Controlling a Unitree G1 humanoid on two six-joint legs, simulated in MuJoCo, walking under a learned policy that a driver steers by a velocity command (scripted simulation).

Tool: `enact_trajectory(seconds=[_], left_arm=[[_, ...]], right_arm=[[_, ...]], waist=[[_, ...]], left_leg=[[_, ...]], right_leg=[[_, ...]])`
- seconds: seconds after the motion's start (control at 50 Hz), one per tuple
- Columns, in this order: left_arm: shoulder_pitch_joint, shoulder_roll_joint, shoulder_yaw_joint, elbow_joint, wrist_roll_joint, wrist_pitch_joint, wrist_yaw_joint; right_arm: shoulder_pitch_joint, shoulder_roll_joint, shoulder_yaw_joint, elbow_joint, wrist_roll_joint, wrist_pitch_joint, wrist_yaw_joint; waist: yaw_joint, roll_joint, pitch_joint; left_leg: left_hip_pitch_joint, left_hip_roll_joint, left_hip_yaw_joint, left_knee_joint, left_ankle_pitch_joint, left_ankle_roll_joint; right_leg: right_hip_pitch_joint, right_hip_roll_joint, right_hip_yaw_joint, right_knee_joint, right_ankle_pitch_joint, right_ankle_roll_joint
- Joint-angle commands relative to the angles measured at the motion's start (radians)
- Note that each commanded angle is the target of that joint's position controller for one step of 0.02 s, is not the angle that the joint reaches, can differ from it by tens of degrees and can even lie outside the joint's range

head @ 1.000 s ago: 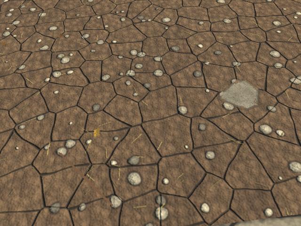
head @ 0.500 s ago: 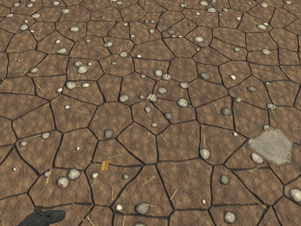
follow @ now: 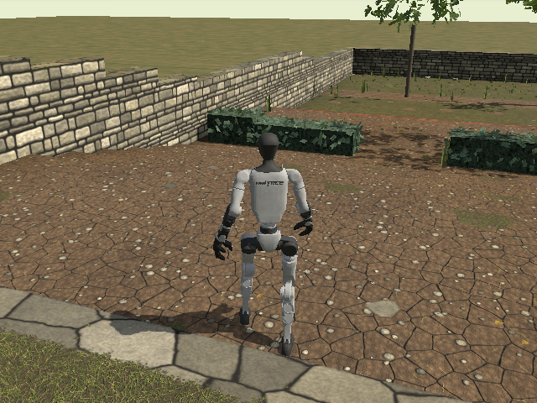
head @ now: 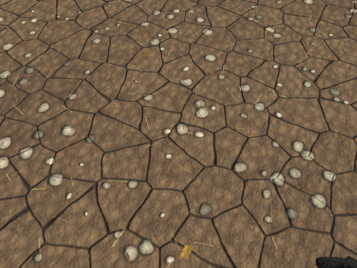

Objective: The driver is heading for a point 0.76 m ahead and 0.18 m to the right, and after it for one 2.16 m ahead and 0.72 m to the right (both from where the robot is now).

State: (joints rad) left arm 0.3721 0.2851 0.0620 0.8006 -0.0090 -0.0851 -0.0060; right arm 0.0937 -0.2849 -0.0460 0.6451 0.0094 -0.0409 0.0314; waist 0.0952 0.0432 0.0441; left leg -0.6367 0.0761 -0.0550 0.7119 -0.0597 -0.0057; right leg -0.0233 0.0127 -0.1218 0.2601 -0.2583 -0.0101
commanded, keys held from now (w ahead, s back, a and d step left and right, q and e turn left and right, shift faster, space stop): e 0.50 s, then w+e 0.40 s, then w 0.10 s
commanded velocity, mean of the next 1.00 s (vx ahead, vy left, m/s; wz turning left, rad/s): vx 0.23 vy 0.00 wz -0.39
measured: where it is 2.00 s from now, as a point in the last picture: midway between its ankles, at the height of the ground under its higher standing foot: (267, 220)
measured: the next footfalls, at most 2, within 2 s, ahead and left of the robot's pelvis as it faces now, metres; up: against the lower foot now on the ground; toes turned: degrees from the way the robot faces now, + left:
left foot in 0.10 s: +0.23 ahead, +0.13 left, +0.00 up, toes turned +0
right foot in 0.54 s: +0.16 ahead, -0.11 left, +0.00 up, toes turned -17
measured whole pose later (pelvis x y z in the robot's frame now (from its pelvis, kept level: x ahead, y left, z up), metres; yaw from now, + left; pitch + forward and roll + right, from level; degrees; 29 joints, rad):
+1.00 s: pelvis +0.27 -0.03 +0.00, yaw -28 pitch +3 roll +1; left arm 0.41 0.30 0.07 0.74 -0.02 -0.03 0.03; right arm 0.02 -0.30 -0.07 0.79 0.02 -0.10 0.04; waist 0.07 0.02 -0.01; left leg -0.43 -0.01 -0.04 0.47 -0.09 -0.03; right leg -0.07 0.04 0.19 0.38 -0.36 -0.03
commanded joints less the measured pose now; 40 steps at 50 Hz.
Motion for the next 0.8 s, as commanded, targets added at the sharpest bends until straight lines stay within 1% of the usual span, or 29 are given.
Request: enact_trajectory(seconds=[0.02, 0.04, 0.06, 0.08, 0.1, 0.12, 0.14, 0.16, 0.18, 0.2, 0.22, 0.24, 0.28, 0.32, 0.38, 0.42, 0.46, 0.5, 0.52, 0.54, 0.56, 0.58, 0.6, 0.62, 0.64, 0.66, 0.68, 0.74, 0.8], left_arm=[[-0.03, 0.183, 0.04, -0.038, -0.017, -0.002, 0.006], [-0.032, 0.191, 0.041, -0.029, -0.023, 0.004, 0.007], [-0.049, 0.197, 0.042, -0.026, -0.029, 0.009, 0.009], [-0.058, 0.186, 0.037, -0.024, -0.031, 0.011, 0.011], [-0.042, 0.148, 0.022, -0.032, -0.015, 0.005, 0.011], [0.026, 0.054, -0.014, -0.055, 0.022, -0.002, 0.004], [0.146, 0.053, -0.021, -0.008, 0.0, 0.005, 0.003], [0.09, 0.157, 0.011, -0.003, -0.028, 0.02, 0.005], [0.009, 0.154, 0.014, -0.028, -0.034, 0.035, 0.012], [-0.015, 0.133, 0.014, -0.024, -0.019, 0.056, 0.026], [-0.006, 0.125, 0.018, -0.019, -0.01, 0.083, 0.038], [0.02, 0.112, 0.019, -0.016, -0.006, 0.106, 0.046], [0.033, 0.099, 0.025, -0.028, -0.005, 0.127, 0.057], [-0.018, 0.091, 0.026, -0.058, 0.0, 0.132, 0.058], [-0.099, 0.08, 0.02, -0.102, 0.003, 0.134, 0.042], [-0.124, 0.089, 0.022, -0.122, 0.002, 0.137, 0.029], [-0.136, 0.101, 0.027, -0.139, 0.002, 0.141, 0.016], [-0.11, 0.1, 0.032, -0.139, 0.003, 0.143, 0.004], [-0.075, 0.104, 0.039, -0.123, 0.004, 0.142, 0.003], [-0.023, 0.133, 0.053, -0.102, 0.004, 0.141, 0.007], [0.042, 0.226, 0.079, -0.098, -0.003, 0.136, 0.025], [0.043, 0.313, 0.088, -0.128, 0.007, 0.109, 0.017], [0.011, 0.254, 0.073, -0.139, 0.023, 0.078, 0.008], [-0.036, 0.22, 0.061, -0.141, 0.019, 0.057, 0.011], [-0.07, 0.191, 0.054, -0.148, 0.006, 0.049, 0.018], [-0.083, 0.171, 0.045, -0.147, -0.003, 0.049, 0.025], [-0.071, 0.158, 0.038, -0.147, 0.001, 0.045, 0.031], [-0.024, 0.163, 0.042, -0.141, 0.003, 0.03, 0.041], [0.001, 0.179, 0.05, -0.132, -0.005, 0.029, 0.044]], right_arm=[[-0.074, -0.039, -0.006, -0.084, -0.003, -0.03, 0.015], [-0.065, -0.055, -0.013, -0.084, -0.007, -0.032, 0.015], [-0.011, -0.077, -0.025, -0.068, -0.014, -0.034, 0.011], [0.087, -0.11, -0.041, -0.035, -0.023, -0.036, 0.003], [0.175, -0.175, -0.06, -0.015, -0.037, -0.035, -0.011], [0.254, -0.232, -0.062, -0.02, -0.077, -0.022, -0.03], [0.26, -0.192, -0.047, -0.024, -0.061, -0.008, -0.028], [0.222, -0.164, -0.045, -0.022, -0.036, 0.005, -0.021], [0.151, -0.137, -0.036, -0.017, -0.018, 0.006, -0.019], [0.09, -0.099, -0.024, -0.008, -0.013, 0.003, -0.018], [0.032, -0.078, -0.02, -0.006, -0.019, 0.001, -0.017], [-0.008, -0.093, -0.026, -0.001, -0.032, -0.001, -0.016], [-0.049, -0.098, -0.033, 0.007, -0.042, -0.007, -0.025], [-0.05, -0.104, -0.038, 0.025, -0.038, -0.007, -0.041], [-0.043, -0.126, -0.048, 0.048, -0.029, 0.008, -0.063], [-0.037, -0.144, -0.055, 0.06, -0.023, 0.021, -0.066], [-0.03, -0.16, -0.061, 0.072, -0.012, 0.032, -0.062], [-0.044, -0.171, -0.065, 0.081, 0.007, 0.042, -0.06], [-0.027, -0.161, -0.066, 0.092, 0.017, 0.047, -0.058], [0.004, -0.12, -0.058, 0.108, 0.016, 0.052, -0.055], [0.0, -0.05, -0.041, 0.095, -0.011, 0.054, -0.045], [-0.093, -0.069, -0.046, 0.03, -0.017, 0.041, -0.046], [-0.151, -0.125, -0.062, 0.021, 0.003, 0.025, -0.041], [-0.132, -0.15, -0.074, 0.029, 0.017, 0.011, -0.037], [-0.101, -0.152, -0.08, 0.059, 0.007, 0.001, -0.04], [-0.093, -0.149, -0.081, 0.071, -0.008, -0.007, -0.042], [-0.095, -0.134, -0.079, 0.08, -0.014, -0.017, -0.037], [-0.113, -0.098, -0.071, 0.09, -0.01, -0.037, -0.027], [-0.148, -0.078, -0.06, 0.084, -0.004, -0.046, -0.019]], waist=[[-0.035, -0.128, -0.019], [-0.053, -0.141, -0.032], [-0.095, -0.145, -0.063], [-0.149, -0.13, -0.118], [-0.181, -0.086, -0.196], [-0.174, 0.13, -0.356], [-0.16, 0.201, -0.539], [-0.176, 0.11, -0.46], [-0.15, 0.083, -0.322], [-0.121, 0.042, -0.232], [-0.084, 0.058, -0.181], [-0.057, 0.088, -0.156], [-0.038, 0.106, -0.135], [-0.05, 0.091, -0.122], [-0.075, 0.081, -0.12], [-0.084, 0.077, -0.12], [-0.085, 0.076, -0.115], [-0.059, 0.067, -0.115], [-0.05, 0.045, -0.127], [-0.043, -0.028, -0.111], [-0.045, -0.29, -0.082], [-0.023, -0.365, -0.043], [-0.006, -0.256, -0.024], [-0.043, -0.239, 0.001], [-0.065, -0.202, -0.01], [-0.072, -0.198, -0.015], [-0.075, -0.186, -0.03], [-0.065, -0.151, -0.052], [-0.05, -0.176, -0.034]], left_leg=[[0.128, -0.046, 0.055, -0.124, 0.061, 0.023], [0.164, -0.059, 0.053, -0.162, 0.043, 0.039], [0.249, -0.08, 0.062, -0.215, 0.065, 0.058], [0.405, -0.098, 0.077, -0.275, 0.159, 0.083], [0.608, -0.012, 0.018, -0.251, 0.475, 0.115], [0.965, 0.285, -0.265, -0.143, 0.941, 0.255], [1.003, 0.407, -0.418, -0.165, 0.951, 0.364], [0.888, 0.337, -0.32, -0.216, 0.758, 0.336], [0.786, 0.283, -0.239, -0.257, 0.587, 0.292], [0.652, 0.244, -0.18, -0.308, 0.453, 0.262], [0.513, 0.214, -0.123, -0.365, 0.348, 0.243], [0.399, 0.201, -0.08, -0.414, 0.29, 0.244], [0.322, 0.204, -0.021, -0.46, 0.207, 0.258], [0.329, 0.215, 0.013, -0.479, 0.116, 0.257], [0.359, 0.231, 0.045, -0.488, 0.02, 0.253], [0.384, 0.249, 0.055, -0.479, 0.002, 0.248], [0.416, 0.267, 0.059, -0.452, 0.003, 0.234], [0.43, 0.259, 0.086, -0.384, 0.0, 0.192], [0.403, 0.231, 0.114, -0.34, -0.131, 0.154], [0.325, 0.177, 0.159, -0.229, -0.314, 0.094], [0.103, 0.048, 0.276, 0.103, -0.521, -0.004], [-0.15, -0.094, 0.124, 0.298, -0.615, -0.029], [-0.204, -0.056, 0.008, 0.363, -0.523, -0.002], [-0.211, -0.031, -0.013, 0.341, -0.399, 0.023], [-0.194, -0.014, -0.015, 0.32, -0.315, 0.022], [-0.174, -0.011, -0.016, 0.276, -0.244, 0.011], [-0.135, -0.02, -0.01, 0.255, -0.177, 0.004], [-0.09, -0.046, -0.004, 0.116, -0.041, -0.02], [-0.021, -0.067, -0.006, -0.039, 0.01, -0.046]], right_leg=[[-0.028, -0.238, 0.116, -0.011, 0.605, -0.144], [-0.009, -0.24, 0.129, 0.031, 0.638, -0.131], [-0.003, -0.227, 0.132, 0.097, 0.692, -0.111], [-0.032, -0.193, 0.121, 0.204, 0.727, -0.084], [-0.139, -0.133, 0.093, 0.362, 0.563, -0.034], [-0.446, -0.028, 0.077, 0.715, -0.084, 0.042], [-0.486, 0.01, 0.24, 0.909, -0.489, 0.064], [-0.527, -0.027, 0.265, 0.974, -0.463, 0.071], [-0.601, -0.058, 0.221, 0.963, -0.419, 0.072], [-0.593, -0.087, 0.205, 0.916, -0.359, 0.084], [-0.517, -0.105, 0.198, 0.879, -0.299, 0.098], [-0.438, -0.095, 0.173, 0.887, -0.237, 0.111], [-0.401, -0.092, 0.153, 0.868, -0.184, 0.117], [-0.42, -0.11, 0.153, 0.797, -0.122, 0.104], [-0.401, -0.124, 0.138, 0.67, -0.065, 0.081], [-0.378, -0.118, 0.118, 0.609, -0.066, 0.066], [-0.354, -0.11, 0.099, 0.543, -0.088, 0.045], [-0.285, -0.086, 0.064, 0.4, -0.039, 0.012], [-0.215, -0.055, 0.043, 0.321, 0.0, -0.017], [-0.135, -0.046, 0.086, 0.235, 0.012, -0.059], [-0.038, -0.251, 0.406, 0.096, 0.035, -0.158], [-0.051, -0.384, 0.775, -0.033, -0.249, -0.336], [-0.057, -0.371, 0.769, -0.102, -0.4, -0.329], [-0.068, -0.342, 0.702, -0.111, -0.439, -0.273], [-0.057, -0.308, 0.641, -0.095, -0.388, -0.228], [-0.052, -0.279, 0.588, -0.093, -0.322, -0.204], [-0.054, -0.25, 0.546, -0.095, -0.251, -0.192], [-0.018, -0.214, 0.469, -0.089, -0.071, -0.186], [-0.051, -0.19, 0.436, -0.083, -0.029, -0.184]])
